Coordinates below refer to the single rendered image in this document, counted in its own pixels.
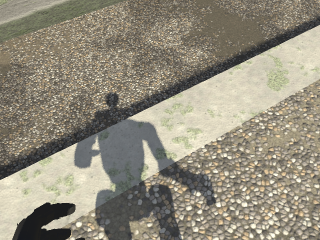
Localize left robot hand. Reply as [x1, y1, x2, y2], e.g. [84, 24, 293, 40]
[12, 202, 85, 240]

